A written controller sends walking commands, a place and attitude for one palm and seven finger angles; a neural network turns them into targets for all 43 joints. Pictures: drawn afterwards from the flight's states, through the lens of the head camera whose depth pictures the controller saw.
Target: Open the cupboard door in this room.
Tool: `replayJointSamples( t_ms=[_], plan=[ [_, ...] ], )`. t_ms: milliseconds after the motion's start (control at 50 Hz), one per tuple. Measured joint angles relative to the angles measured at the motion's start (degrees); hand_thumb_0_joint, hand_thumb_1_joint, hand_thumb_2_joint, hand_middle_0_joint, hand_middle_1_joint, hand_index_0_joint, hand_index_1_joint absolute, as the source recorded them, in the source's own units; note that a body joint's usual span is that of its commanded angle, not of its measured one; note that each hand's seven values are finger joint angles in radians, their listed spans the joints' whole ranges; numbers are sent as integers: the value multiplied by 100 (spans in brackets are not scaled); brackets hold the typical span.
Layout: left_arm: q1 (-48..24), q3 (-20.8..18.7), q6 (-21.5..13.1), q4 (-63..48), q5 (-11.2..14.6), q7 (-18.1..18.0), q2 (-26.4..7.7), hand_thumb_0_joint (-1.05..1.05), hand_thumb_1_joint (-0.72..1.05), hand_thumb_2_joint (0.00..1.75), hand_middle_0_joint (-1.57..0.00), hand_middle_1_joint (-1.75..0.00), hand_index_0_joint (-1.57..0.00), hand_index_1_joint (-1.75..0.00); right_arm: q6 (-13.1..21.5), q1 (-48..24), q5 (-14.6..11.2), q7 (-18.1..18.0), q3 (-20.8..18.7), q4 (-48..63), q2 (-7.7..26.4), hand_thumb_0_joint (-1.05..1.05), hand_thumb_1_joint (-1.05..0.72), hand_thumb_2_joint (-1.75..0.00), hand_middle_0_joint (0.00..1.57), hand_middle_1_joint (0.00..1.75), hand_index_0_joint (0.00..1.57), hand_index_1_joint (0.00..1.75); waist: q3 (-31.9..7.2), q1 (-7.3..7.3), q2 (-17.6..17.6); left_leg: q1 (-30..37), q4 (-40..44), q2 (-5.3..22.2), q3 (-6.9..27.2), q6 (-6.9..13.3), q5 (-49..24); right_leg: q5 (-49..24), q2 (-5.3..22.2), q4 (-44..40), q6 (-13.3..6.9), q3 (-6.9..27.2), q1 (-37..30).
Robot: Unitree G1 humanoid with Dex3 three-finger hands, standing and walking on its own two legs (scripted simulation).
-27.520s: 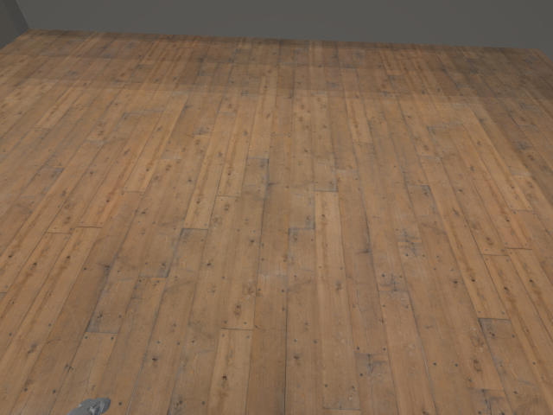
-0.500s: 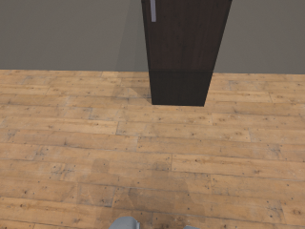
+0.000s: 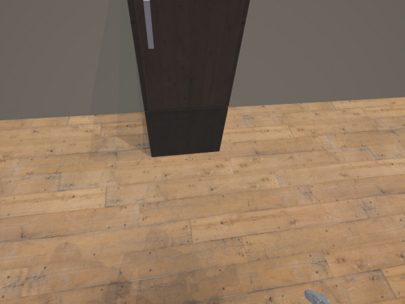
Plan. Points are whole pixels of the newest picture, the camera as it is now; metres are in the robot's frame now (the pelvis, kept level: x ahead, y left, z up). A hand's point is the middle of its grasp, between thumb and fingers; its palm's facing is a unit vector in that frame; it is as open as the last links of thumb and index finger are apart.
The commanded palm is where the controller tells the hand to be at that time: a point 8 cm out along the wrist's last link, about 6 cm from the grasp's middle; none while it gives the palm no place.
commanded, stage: walk to a spot facing it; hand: left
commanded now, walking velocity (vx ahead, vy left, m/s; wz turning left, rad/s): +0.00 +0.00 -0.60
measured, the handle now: (148, 22) +0.93 +0.30 +0.07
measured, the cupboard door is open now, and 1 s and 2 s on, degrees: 0 0 0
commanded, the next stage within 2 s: none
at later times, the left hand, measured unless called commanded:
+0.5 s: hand (169, 233) +0.30 +0.11 -0.16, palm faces -0.34 -0.91 -0.23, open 7.3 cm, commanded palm none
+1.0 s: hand (141, 220) +0.32 +0.19 -0.17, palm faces -0.50 -0.84 -0.19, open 7.3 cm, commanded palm none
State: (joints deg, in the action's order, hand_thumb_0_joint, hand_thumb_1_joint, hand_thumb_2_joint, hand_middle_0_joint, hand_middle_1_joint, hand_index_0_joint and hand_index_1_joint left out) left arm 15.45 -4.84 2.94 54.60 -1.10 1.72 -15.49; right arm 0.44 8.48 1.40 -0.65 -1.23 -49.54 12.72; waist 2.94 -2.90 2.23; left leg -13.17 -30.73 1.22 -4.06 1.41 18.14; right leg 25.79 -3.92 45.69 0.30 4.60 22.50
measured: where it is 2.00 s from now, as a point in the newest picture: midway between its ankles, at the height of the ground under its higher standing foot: outside the picture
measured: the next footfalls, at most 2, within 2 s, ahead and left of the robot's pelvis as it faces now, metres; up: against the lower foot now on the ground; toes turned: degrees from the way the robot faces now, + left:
right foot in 0.40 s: +0.13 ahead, -0.13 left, +0.00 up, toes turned -22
left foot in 0.84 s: +0.24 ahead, +0.09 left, +0.00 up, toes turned -26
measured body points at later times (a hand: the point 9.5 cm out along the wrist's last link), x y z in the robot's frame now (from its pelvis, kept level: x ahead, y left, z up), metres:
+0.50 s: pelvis +0.09 -0.02 -0.01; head +0.15 -0.05 +0.43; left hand +0.31 +0.16 -0.14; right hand -0.02 -0.25 -0.17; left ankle +0.03 +0.12 -0.65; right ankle +0.10 -0.12 -0.73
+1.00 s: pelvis +0.16 +0.04 +0.00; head +0.22 +0.05 +0.45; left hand +0.35 +0.24 -0.16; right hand +0.12 -0.23 -0.11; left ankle +0.20 +0.11 -0.73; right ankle +0.04 -0.07 -0.63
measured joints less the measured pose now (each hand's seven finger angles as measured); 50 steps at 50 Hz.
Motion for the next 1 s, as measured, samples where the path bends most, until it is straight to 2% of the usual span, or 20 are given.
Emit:
replayJointSamples(
  t_ms=[80,160,220,280,360,400,420,460,480,520,600,660,740,820,840,860,900,960,1000],
  plan=[
    [-147,-48,27,-38,-43,78,-59,1,91,90,-20,-29,-20,-30,-4,412,15,-45,39,-144,-106,1,-91,-90,20,30,20,30,65,99,-47,435,417,137,-268,54,38,-295,333,1541,212,-410,641],
    [-417,-53,32,-133,-24,65,-68,1,91,90,-20,-29,-20,-30,16,763,-1,-86,26,-363,-198,1,-91,-90,20,30,20,30,218,178,-74,702,581,227,-546,43,104,-617,561,1940,313,-520,953],
    [-661,-40,74,-159,-24,66,-35,1,91,90,-20,-29,-20,-30,7,981,-1,-98,-13,-523,-253,1,-91,-90,20,30,20,30,315,273,-79,836,559,267,-769,30,251,-744,668,1677,343,-643,978],
    [-930,-6,104,-178,-25,73,32,1,92,90,-20,-29,-20,-30,-13,1141,16,-94,-73,-663,-274,1,-91,-90,20,30,20,30,409,394,-99,937,444,312,-1003,-14,451,-718,710,1041,314,-823,837],
    [-1250,76,51,-269,-27,75,141,1,92,90,-20,-29,-20,-30,-51,1289,14,-63,-169,-809,-230,1,-91,-90,20,30,20,30,497,546,-189,1015,80,433,-1316,-141,830,-583,590,-14,123,-1066,418],
    [-1333,137,-79,-359,-30,69,154,1,91,90,-20,-29,-20,-30,-80,1392,-31,-29,-203,-848,-210,1,-91,-90,20,30,20,30,494,579,-204,837,-628,565,-1403,-235,1030,-1094,508,-855,-52,-1178,-47],
    [-1371,158,-184,-398,-27,37,170,1,91,90,-20,-29,-20,-30,-128,1373,-69,-8,-206,-862,-184,1,-91,-90,20,30,20,30,521,557,-239,542,-1402,660,-1271,-315,1052,-1120,452,-875,-202,-1169,-76],
    [-1402,208,-308,-457,53,-44,208,0,91,90,-20,-29,-20,-30,-260,1167,-107,-26,-204,-845,-127,1,-91,-90,20,30,20,30,645,589,-299,-168,-3024,584,-609,-434,1340,-920,372,-662,-371,-1107,-91],
    [-1373,222,-310,-478,80,-80,218,0,91,90,-20,-29,-20,-30,-311,1038,-106,-37,-204,-814,-113,1,-91,-90,20,30,20,30,673,584,-292,-469,-3575,519,-357,-471,1320,-875,341,-680,-399,-1045,-156],
    [-1274,237,-248,-471,97,-141,248,0,91,90,-20,-29,-20,-30,-367,760,-74,-37,-203,-703,-84,1,-91,-90,20,30,20,30,666,554,-287,-952,-4048,511,-47,-536,1033,-935,268,-885,-378,-895,-316],
    [-1027,261,-148,-365,44,-154,301,0,91,90,-21,-29,-20,-30,-359,244,-20,-15,-185,-369,-29,1,-91,-90,20,30,20,30,502,510,-291,-1572,-3695,600,245,-637,577,-1144,199,-1274,-334,-592,-465],
    [-856,250,-117,-331,11,-118,316,0,91,90,-21,-29,-20,-30,-309,-57,-12,11,-173,-160,-8,1,-91,-90,20,30,20,30,401,416,-264,-1715,-3231,573,339,-663,378,-1196,188,-1370,-268,-358,-466],
    [-654,203,-89,-351,-23,-84,275,0,91,90,-21,-29,-21,-30,-255,-332,-38,24,-154,12,-1,1,-91,-90,20,30,20,30,323,239,-183,-1466,-2297,399,322,-650,395,-1192,165,-1354,-147,-64,-399],
    [-484,123,-30,-359,-6,-88,164,1,91,90,-21,-29,-21,-30,-161,-407,-81,2,-119,118,-13,1,-91,-90,20,30,20,30,231,115,-86,-798,-894,134,202,-571,157,-1088,104,-1161,42,170,-250],
    [-437,98,1,-361,16,-95,118,1,91,90,-21,-29,-21,-30,-107,-376,-80,-8,-104,140,-24,1,-91,-90,20,30,20,30,186,112,-52,-615,-488,107,161,-462,-5,-1015,80,-1022,97,218,-169],
    [-445,57,36,-337,34,-98,51,1,91,90,-21,-29,-21,-30,-76,-360,-63,-12,-89,140,-74,1,-91,-90,20,30,20,30,211,83,59,-603,-508,69,73,-294,-30,-595,96,-688,109,266,-51],
    [-423,-4,88,-270,15,-94,-19,1,91,90,-21,-29,-20,-30,-74,-296,-24,4,-27,134,-126,1,-91,-90,20,30,20,30,242,25,97,-532,-566,153,-86,-46,28,121,66,412,178,109,283],
    [-353,-73,96,-208,-12,-21,-83,1,91,90,-20,-29,-20,-30,-89,-124,17,-9,5,95,-193,1,-91,-90,20,30,20,30,246,32,50,-269,-247,292,-254,61,-54,54,195,1809,288,-220,640],
    [-304,-99,91,-193,-8,10,-105,1,91,90,-20,-29,-20,-30,-82,-1,13,-26,5,43,-232,1,-91,-90,20,30,20,30,232,32,37,-108,-4,344,-392,76,-145,-172,346,2269,364,-327,737]
  ],
)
